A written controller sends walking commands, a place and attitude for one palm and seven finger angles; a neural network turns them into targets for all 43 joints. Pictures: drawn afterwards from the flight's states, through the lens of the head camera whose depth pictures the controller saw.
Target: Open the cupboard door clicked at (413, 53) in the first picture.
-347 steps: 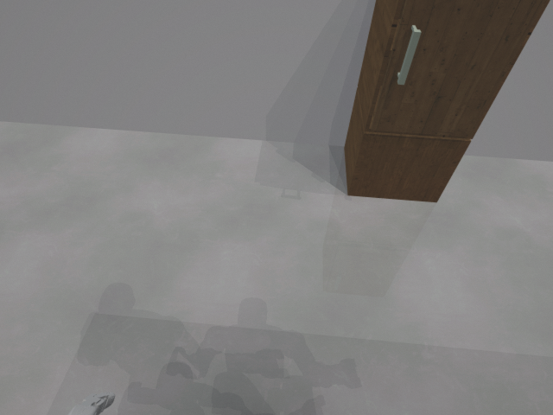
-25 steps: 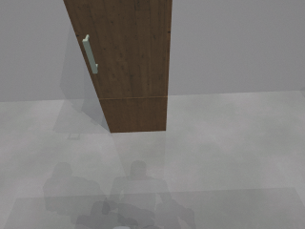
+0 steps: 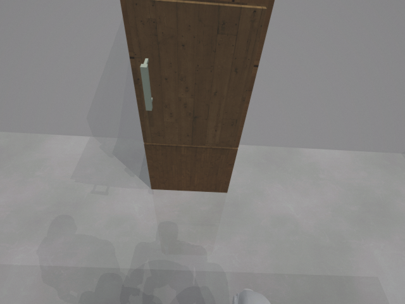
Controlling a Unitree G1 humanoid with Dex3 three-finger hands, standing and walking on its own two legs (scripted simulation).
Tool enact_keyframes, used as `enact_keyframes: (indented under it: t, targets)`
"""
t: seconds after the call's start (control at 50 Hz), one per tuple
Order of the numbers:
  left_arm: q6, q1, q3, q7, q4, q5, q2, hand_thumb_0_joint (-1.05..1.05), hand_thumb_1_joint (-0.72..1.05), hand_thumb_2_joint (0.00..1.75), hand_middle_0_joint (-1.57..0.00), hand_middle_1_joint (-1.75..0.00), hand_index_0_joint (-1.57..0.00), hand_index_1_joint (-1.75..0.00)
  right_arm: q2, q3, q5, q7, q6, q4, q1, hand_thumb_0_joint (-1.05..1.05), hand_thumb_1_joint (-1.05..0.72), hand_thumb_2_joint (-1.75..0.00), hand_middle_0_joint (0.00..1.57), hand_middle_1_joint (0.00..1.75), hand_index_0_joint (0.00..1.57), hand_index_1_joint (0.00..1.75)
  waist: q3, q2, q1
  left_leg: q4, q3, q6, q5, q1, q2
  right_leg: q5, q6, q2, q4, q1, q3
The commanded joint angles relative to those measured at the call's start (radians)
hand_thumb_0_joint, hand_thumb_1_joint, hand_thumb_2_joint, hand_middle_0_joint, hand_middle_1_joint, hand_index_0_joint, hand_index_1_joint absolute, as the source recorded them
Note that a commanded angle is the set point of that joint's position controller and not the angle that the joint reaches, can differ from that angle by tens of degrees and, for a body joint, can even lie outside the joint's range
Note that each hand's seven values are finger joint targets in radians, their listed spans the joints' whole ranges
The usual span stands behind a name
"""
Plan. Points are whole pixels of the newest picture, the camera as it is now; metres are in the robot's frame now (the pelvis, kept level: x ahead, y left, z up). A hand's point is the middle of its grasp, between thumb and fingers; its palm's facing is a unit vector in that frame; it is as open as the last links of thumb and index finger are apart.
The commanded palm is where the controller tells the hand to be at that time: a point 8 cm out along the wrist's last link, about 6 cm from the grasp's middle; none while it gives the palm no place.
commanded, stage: take the last steps up to it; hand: left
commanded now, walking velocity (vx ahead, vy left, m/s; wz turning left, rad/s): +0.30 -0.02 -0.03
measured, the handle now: (147, 85) +0.81 +0.23 -0.02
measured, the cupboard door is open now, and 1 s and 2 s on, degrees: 0 0 0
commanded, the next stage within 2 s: come to a stop and stand still in 0.56 s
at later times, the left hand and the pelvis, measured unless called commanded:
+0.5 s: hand (140, 281) +0.21 +0.15 -0.17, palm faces +0.05 -0.97 -0.22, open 7.2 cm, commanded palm none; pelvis +0.18 -0.04 +0.00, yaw +1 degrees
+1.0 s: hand (139, 235) +0.32 +0.18 -0.18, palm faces +0.03 -0.98 -0.20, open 7.4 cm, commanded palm none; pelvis +0.28 -0.01 +0.00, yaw -1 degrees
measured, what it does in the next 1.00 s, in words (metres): walks ahead: right foot, then left foot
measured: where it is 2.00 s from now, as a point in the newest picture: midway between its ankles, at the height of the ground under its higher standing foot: outside the picture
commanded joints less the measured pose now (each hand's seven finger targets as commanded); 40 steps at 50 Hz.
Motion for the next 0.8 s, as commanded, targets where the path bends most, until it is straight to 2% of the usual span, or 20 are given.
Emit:
enact_keyframes:
  t: [0.0,0.1,0.14,0.16,0.18,0.2,0.22,0.24,0.26,0.32,0.36,0.52,0.58,0.6,0.62,0.64,0.66,0.68,0.74,0.78]
  targets:
    - [-0.041,-0.191,0.007,-0.004,-0.120,-0.003,0.022,0.00,0.90,0.90,-0.20,-0.30,-0.20,-0.30,-0.153,-0.039,-0.012,-0.015,-0.025,0.012,0.139,0.00,-0.90,-0.90,0.20,0.30,0.20,0.30,0.158,0.123,-0.052,-0.061,-0.184,0.096,0.542,0.035,0.327,-0.013,-0.020,-0.015,-0.120,-0.184,-0.005]
    - [-0.057,-0.217,0.005,-0.007,-0.137,-0.007,-0.001,0.00,0.90,0.90,-0.20,-0.30,-0.20,-0.30,-0.170,-0.041,-0.018,-0.016,-0.023,0.040,0.148,0.00,-0.90,-0.90,0.20,0.30,0.20,0.30,0.139,0.139,-0.041,0.026,-0.131,0.081,0.749,-0.005,0.307,-0.052,-0.074,0.048,-0.326,0.015,-0.061]
    - [-0.067,-0.073,0.014,0.001,-0.093,-0.007,0.023,0.00,0.90,0.90,-0.20,-0.30,-0.20,-0.30,-0.180,-0.044,-0.012,-0.014,-0.022,0.047,0.130,0.00,-0.90,-0.90,0.20,0.30,0.20,0.30,0.074,0.122,0.029,0.177,-0.100,0.053,0.950,-0.064,0.286,-0.026,-0.099,0.105,-0.399,0.242,-0.091]
    - [-0.075,0.063,0.023,0.003,-0.053,-0.003,0.042,0.00,0.90,0.90,-0.20,-0.30,-0.20,-0.30,-0.193,-0.046,-0.005,-0.013,-0.023,0.040,0.106,0.00,-0.90,-0.90,0.20,0.30,0.20,0.30,0.010,0.113,0.092,0.316,-0.071,0.025,0.915,-0.130,0.257,0.057,-0.107,0.108,-0.468,0.419,-0.087]
    - [-0.088,0.202,0.042,0.011,-0.012,0.004,0.101,0.00,0.90,0.90,-0.20,-0.30,-0.20,-0.30,-0.176,-0.047,0.005,-0.004,-0.027,0.026,0.095,0.00,-0.90,-0.90,0.20,0.30,0.20,0.30,-0.075,0.046,0.147,0.530,-0.047,-0.008,0.727,-0.305,0.212,0.114,-0.157,0.005,-0.481,0.664,0.032]
    - [-0.097,0.325,0.068,0.022,0.015,0.005,0.193,0.00,0.90,0.90,-0.20,-0.30,-0.20,-0.30,-0.127,-0.045,0.015,0.003,-0.033,-0.002,0.125,0.00,-0.90,-0.90,0.20,0.30,0.20,0.30,-0.203,-0.157,0.168,0.864,0.010,-0.053,0.054,-0.538,0.051,0.241,-0.284,-0.281,-0.582,0.861,0.441]
    - [-0.092,0.327,0.069,0.024,0.022,-0.016,0.232,0.00,0.90,0.90,-0.20,-0.30,-0.20,-0.30,-0.133,-0.047,0.016,0.003,-0.026,-0.022,0.084,0.00,-0.90,-0.90,0.20,0.30,0.20,0.30,-0.203,-0.125,0.144,1.087,-0.069,-0.041,-0.265,-0.600,0.035,0.217,-0.353,-0.387,-0.707,0.784,0.613]
    - [-0.084,0.213,0.065,0.030,-0.008,-0.020,0.197,0.00,0.90,0.90,-0.20,-0.30,-0.20,-0.30,-0.137,-0.055,0.013,0.007,-0.019,-0.031,0.057,0.00,-0.90,-0.90,0.20,0.30,0.20,0.30,-0.095,-0.015,0.109,1.125,-0.105,-0.024,-0.192,-0.616,0.099,-0.020,-0.346,-0.364,-0.769,0.648,0.539]
    - [-0.084,0.120,0.054,0.031,-0.033,-0.016,0.153,0.00,0.90,0.90,-0.20,-0.30,-0.20,-0.30,-0.107,-0.056,0.005,0.016,-0.011,-0.043,-0.007,0.00,-0.90,-0.90,0.20,0.30,0.20,0.30,0.021,-0.003,0.091,1.110,-0.104,-0.028,-0.116,-0.639,0.141,-0.177,-0.305,-0.327,-0.821,0.465,0.486]
    - [-0.095,-0.005,0.016,0.036,-0.051,-0.005,0.043,0.00,0.90,0.90,-0.20,-0.30,-0.20,-0.30,-0.063,-0.050,-0.016,0.025,0.030,-0.040,0.024,0.00,-0.90,-0.90,0.20,0.30,0.20,0.30,0.101,0.006,-0.018,0.975,-0.091,-0.058,-0.020,-0.541,0.185,-0.125,-0.221,-0.224,-0.872,0.185,0.231]
    - [-0.100,-0.006,0.013,0.034,-0.045,-0.001,0.041,0.00,0.90,0.90,-0.20,-0.30,-0.20,-0.30,-0.048,-0.050,-0.017,0.030,0.043,-0.030,0.062,0.00,-0.90,-0.90,0.20,0.30,0.20,0.30,0.072,-0.024,-0.052,0.858,-0.054,-0.080,0.012,-0.487,0.183,-0.037,-0.197,-0.168,-0.870,0.146,0.112]
    - [-0.100,0.099,0.027,0.022,-0.006,0.002,0.097,0.00,0.90,0.90,-0.20,-0.30,-0.20,-0.30,-0.082,-0.048,-0.014,0.050,0.014,-0.118,-0.167,0.00,-0.90,-0.90,0.20,0.30,0.20,0.30,0.041,-0.083,0.024,0.423,0.021,-0.101,0.066,-0.473,0.148,0.085,-0.212,-0.155,-0.798,0.343,0.099]
    - [-0.087,0.100,0.028,0.025,0.001,-0.002,0.095,0.00,0.90,0.90,-0.20,-0.30,-0.20,-0.30,-0.110,-0.050,-0.015,0.045,-0.002,-0.099,-0.125,0.00,-0.90,-0.90,0.20,0.30,0.20,0.30,0.013,-0.034,-0.006,0.241,0.046,-0.096,0.131,-0.264,0.116,0.063,-0.177,-0.126,-0.675,0.296,0.067]
    - [-0.080,0.107,0.022,0.023,-0.001,-0.005,0.072,0.00,0.90,0.90,-0.20,-0.30,-0.20,-0.30,-0.146,-0.055,-0.016,0.039,-0.009,-0.078,-0.060,0.00,-0.90,-0.90,0.20,0.30,0.20,0.30,-0.020,0.054,-0.031,0.180,0.010,-0.090,0.155,-0.143,0.131,0.032,-0.149,-0.076,-0.551,0.251,0.035]
    - [-0.078,0.133,0.013,0.018,-0.013,-0.011,0.025,0.00,0.90,0.90,-0.20,-0.30,-0.20,-0.30,-0.227,-0.072,-0.025,0.030,-0.017,-0.064,0.017,0.00,-0.90,-0.90,0.20,0.30,0.20,0.30,-0.076,0.240,-0.053,0.119,-0.207,-0.020,0.233,-0.006,0.308,-0.085,-0.099,0.023,-0.326,0.122,-0.044]
    - [-0.078,0.120,0.003,0.017,-0.033,-0.011,-0.001,0.00,0.90,0.90,-0.20,-0.30,-0.20,-0.30,-0.293,-0.083,-0.021,0.023,-0.006,-0.056,0.069,0.00,-0.90,-0.90,0.20,0.30,0.20,0.30,-0.091,0.369,-0.061,0.027,-0.386,0.076,0.341,0.015,0.476,-0.375,-0.067,0.083,-0.095,0.025,-0.077]
    - [-0.072,0.085,0.003,0.027,-0.033,-0.006,0.014,0.00,0.90,0.90,-0.20,-0.30,-0.20,-0.30,-0.258,-0.068,-0.022,0.013,0.004,-0.058,0.023,0.00,-0.90,-0.90,0.20,0.30,0.20,0.30,-0.040,0.260,-0.051,0.014,-0.358,0.104,0.407,-0.087,0.474,-0.383,-0.071,0.047,-0.025,0.044,0.006]
    - [-0.062,0.087,-0.001,0.033,-0.008,-0.007,0.000,0.00,0.90,0.90,-0.20,-0.30,-0.20,-0.30,-0.204,-0.046,-0.020,0.001,0.001,-0.067,-0.060,0.00,-0.90,-0.90,0.20,0.30,0.20,0.30,-0.007,0.249,-0.020,0.014,-0.281,0.083,0.578,-0.168,0.433,-0.321,-0.061,0.009,-0.039,0.086,0.047]
    - [-0.045,0.139,-0.010,0.038,0.036,-0.017,-0.012,0.00,0.90,0.90,-0.20,-0.30,-0.20,-0.30,-0.173,-0.026,-0.010,-0.019,-0.001,-0.084,-0.187,0.00,-0.90,-0.90,0.20,0.30,0.20,0.30,-0.008,0.135,0.027,0.072,-0.125,0.059,0.982,-0.180,0.378,-0.216,-0.023,-0.004,-0.156,0.193,0.054]
    - [-0.018,0.139,0.002,0.042,0.028,-0.013,0.011,0.00,0.90,0.90,-0.20,-0.30,-0.20,-0.30,-0.202,-0.047,-0.005,-0.025,0.016,-0.087,-0.185,0.00,-0.90,-0.90,0.20,0.30,0.20,0.30,-0.050,0.128,0.014,0.088,-0.107,0.060,1.000,-0.142,0.383,-0.178,-0.014,0.017,-0.160,0.199,0.039]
